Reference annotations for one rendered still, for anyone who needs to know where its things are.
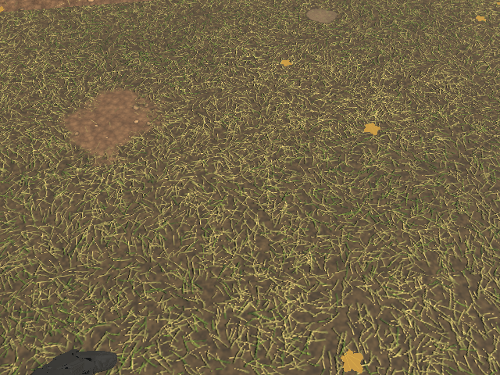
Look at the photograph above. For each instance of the left robot hand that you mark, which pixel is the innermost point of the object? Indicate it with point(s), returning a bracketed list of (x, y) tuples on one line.
[(74, 362)]

